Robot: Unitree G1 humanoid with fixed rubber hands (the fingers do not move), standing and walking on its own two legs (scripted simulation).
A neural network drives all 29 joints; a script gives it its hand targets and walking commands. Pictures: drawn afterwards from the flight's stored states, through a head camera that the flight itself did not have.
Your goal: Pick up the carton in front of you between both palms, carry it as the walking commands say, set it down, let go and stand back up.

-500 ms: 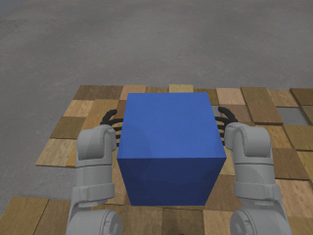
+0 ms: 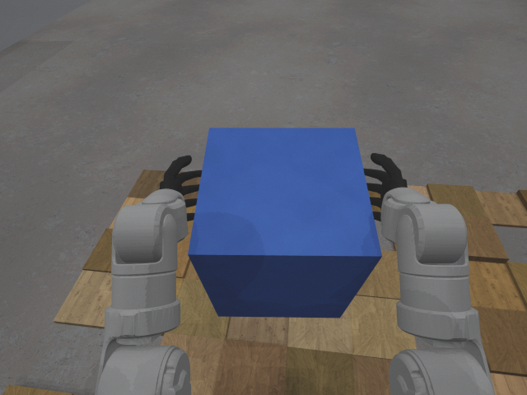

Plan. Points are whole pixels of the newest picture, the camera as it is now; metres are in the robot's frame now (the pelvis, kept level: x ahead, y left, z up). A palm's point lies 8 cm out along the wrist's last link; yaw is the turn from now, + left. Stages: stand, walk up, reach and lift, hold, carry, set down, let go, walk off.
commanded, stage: carry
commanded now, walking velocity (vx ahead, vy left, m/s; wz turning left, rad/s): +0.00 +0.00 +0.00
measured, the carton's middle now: (280, 231) +0.36 +0.00 +0.08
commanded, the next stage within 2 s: none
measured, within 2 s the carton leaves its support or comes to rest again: neither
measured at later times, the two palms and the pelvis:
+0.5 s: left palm (190, 217) +0.36 +0.14 +0.12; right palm (392, 216) +0.35 -0.16 +0.12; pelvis +0.01 +0.00 +0.00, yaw -1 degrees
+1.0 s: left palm (180, 182) +0.38 +0.15 +0.17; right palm (394, 177) +0.37 -0.15 +0.18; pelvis +0.03 +0.01 -0.01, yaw -2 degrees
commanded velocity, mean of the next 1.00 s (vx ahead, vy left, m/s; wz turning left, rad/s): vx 0.15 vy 0.00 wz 0.00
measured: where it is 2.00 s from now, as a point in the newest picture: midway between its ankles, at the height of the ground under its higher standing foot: (283, 354)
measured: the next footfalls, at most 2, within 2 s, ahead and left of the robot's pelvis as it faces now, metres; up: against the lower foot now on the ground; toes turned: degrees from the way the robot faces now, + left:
right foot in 1.38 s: +0.33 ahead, -0.13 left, +0.01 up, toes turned -8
left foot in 1.84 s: +0.57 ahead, +0.08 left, +0.00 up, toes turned +4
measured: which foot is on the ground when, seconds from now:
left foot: down 0.00-1.00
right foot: down 0.00-1.00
